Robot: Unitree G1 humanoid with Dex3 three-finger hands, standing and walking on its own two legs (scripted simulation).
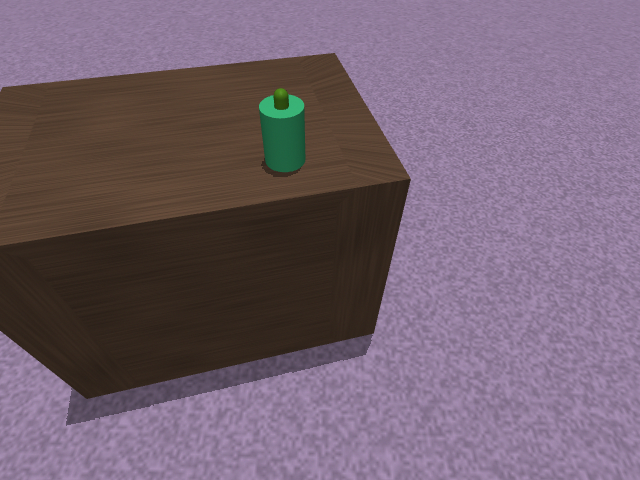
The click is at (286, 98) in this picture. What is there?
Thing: necked bottle
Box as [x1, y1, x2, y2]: [259, 88, 304, 171]
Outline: 279,88 274,92 273,95 266,97 259,104 266,164 274,170 291,171 300,167 304,162 303,102 299,98 289,95 284,89
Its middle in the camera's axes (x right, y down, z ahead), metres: -0.08 -0.24 +0.82
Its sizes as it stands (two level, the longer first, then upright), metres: 0.090 0.090 0.167
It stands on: a support 0.70 m high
